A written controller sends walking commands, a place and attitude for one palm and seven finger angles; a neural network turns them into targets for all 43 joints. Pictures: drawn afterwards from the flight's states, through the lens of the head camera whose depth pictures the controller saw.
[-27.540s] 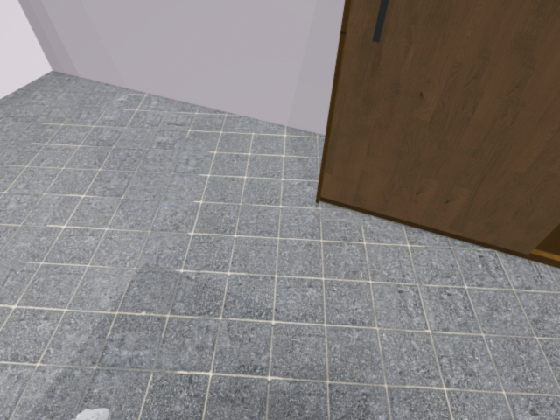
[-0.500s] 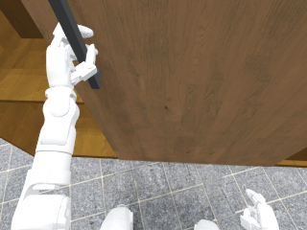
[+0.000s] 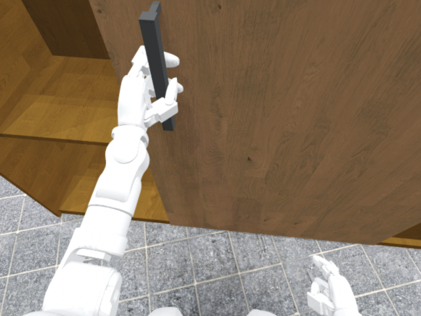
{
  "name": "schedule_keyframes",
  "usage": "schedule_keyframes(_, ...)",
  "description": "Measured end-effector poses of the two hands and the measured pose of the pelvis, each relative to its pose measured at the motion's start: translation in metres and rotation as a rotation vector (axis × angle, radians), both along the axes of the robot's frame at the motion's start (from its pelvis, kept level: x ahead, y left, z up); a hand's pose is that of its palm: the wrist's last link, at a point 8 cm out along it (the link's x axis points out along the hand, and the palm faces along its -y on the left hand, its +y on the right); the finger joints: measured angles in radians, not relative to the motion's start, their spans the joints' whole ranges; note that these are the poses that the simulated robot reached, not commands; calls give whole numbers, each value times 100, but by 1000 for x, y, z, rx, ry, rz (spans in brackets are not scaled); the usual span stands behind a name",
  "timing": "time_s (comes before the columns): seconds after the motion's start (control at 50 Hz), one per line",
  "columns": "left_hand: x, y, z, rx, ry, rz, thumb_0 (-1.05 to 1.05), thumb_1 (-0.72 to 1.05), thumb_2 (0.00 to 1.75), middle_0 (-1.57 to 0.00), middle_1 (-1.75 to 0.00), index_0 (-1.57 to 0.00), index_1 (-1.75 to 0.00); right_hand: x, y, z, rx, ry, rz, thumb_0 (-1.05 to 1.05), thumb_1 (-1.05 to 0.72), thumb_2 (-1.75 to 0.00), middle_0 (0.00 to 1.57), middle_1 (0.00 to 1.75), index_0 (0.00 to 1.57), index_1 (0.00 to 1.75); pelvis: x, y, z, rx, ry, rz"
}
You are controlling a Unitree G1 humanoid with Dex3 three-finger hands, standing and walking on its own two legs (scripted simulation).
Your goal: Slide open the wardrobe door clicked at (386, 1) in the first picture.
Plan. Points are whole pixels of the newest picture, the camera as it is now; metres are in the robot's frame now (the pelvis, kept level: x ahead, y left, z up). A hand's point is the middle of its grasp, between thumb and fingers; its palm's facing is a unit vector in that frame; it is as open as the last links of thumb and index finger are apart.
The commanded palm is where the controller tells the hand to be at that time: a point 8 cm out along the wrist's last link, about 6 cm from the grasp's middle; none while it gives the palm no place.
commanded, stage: stop walking and hold the door there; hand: left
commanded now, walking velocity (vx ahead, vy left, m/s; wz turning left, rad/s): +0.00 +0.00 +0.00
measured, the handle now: (163, 75) +0.47 +0.13 +0.17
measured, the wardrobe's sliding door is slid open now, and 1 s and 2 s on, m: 0.56 0.56 0.56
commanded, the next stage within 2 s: loosen the grip on the handle in 0.44 s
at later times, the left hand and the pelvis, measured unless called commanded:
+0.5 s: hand (173, 103) +0.41 +0.10 +0.16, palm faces +0.07 -0.99 -0.11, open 6.1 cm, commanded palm +0.39 +0.14 +0.14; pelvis -0.02 -0.01 +0.00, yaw -1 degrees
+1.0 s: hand (170, 100) +0.42 +0.11 +0.17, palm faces +0.06 -0.99 -0.13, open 13.7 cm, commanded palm +0.39 +0.16 +0.17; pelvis -0.05 -0.02 -0.01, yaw -4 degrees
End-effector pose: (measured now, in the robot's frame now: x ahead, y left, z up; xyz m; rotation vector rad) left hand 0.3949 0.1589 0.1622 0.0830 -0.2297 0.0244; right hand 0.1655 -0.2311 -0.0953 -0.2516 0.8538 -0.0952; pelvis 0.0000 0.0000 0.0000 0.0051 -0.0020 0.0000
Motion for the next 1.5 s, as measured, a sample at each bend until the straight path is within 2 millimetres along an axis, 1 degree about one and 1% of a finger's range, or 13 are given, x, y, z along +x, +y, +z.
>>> schedule_keyframes(0.08, -2, -1, 2, 13, 24, 0, 0, 76, 79, -45, -140, -24, -139, -3, -2, 7, 12, -19, -5, 1, -91, -89, 20, 30, 20, 30, -4, -1, 3, -20, -4, -16)
schedule_keyframes(0.18, -3, -2, 2, 43, 30, 28, -1, 76, 79, -45, -140, -21, -140, -13, -7, -2, 37, -13, -27, 1, -91, -89, 20, 30, 20, 30, -7, -10, -1, -19, -7, -25)
schedule_keyframes(0.42, -5, -3, 5, 31, 71, 38, 0, 76, 78, -45, -140, -23, -140, -68, -24, -15, -9, 104, -125, 1, -91, -89, 20, 30, 20, 30, -16, -7, -1, -6, -3, -20)
schedule_keyframes(0.56, -4, -1, 7, 51, 79, 34, 0, 75, 78, -44, -139, -22, -139, -88, -27, -17, -1, 127, -151, 1, -91, -89, 20, 30, 20, 30, -21, -8, -1, -11, -11, -38)
schedule_keyframes(0.62, 10, 6, 12, 86, 155, 3, -1, 63, 77, -45, -139, -27, -140, -97, -32, -10, 17, 77, -160, 1, -91, -89, 20, 30, 20, 30, -28, -12, 1, 7, 26, -25)
schedule_keyframes(0.7, -1, 10, 18, -33, 133, 27, -1, 48, 71, -47, -140, -38, -140, -113, -42, 1, 14, 20, -140, 1, -90, -89, 20, 30, 20, 30, -37, -15, 2, 8, 41, -26)
schedule_keyframes(0.78, -7, 6, 16, -14, 97, 75, 0, 24, 59, -43, -136, -30, -133, -137, -55, 5, -1, 20, -157, 1, -90, -89, 20, 30, 20, 30, -47, -18, -1, 4, 44, -25)
schedule_keyframes(0.9, -8, 6, 14, 49, 67, 65, 0, -21, 37, -41, -135, -24, -129, -179, -67, -1, -26, 95, -208, 1, -91, -89, 20, 30, 20, 30, -56, -19, -4, 3, 58, -43)
schedule_keyframes(1.02, 2, 2, 8, 47, 75, 35, 0, -45, 25, -36, -129, -28, -126, -202, -65, -6, -33, 140, -260, 1, -91, -89, 20, 30, 20, 30, -53, -17, -5, 1, 70, -80)
schedule_keyframes(1.08, 5, 4, 6, 35, 66, 34, -1, -50, 23, -39, -130, -28, -123, -202, -59, -7, -28, 140, -268, 1, -91, -89, 20, 30, 20, 30, -48, -16, -5, -3, 73, -87)
schedule_keyframes(1.16, 5, 5, 5, 35, 51, 27, -1, -53, 21, -41, -127, -27, -120, -190, -49, -8, -15, 134, -249, 1, -91, -89, 20, 30, 20, 30, -41, -13, -4, -7, 73, -82)
schedule_keyframes(1.4, 7, 11, 7, 28, 64, -12, -1, -55, 20, -46, -122, -29, -118, -116, -27, 1, 0, 9, -161, 1, -90, -89, 20, 30, 20, 30, -28, -3, -3, -12, 72, -74)
schedule_keyframes(1.5, 7, 13, 7, 21, 70, -20, -1, -55, 20, -47, -120, -30, -118, -97, -23, 7, -3, -35, -150, 1, -90, -89, 20, 30, 20, 30, -25, -1, -3, -12, 71, -77)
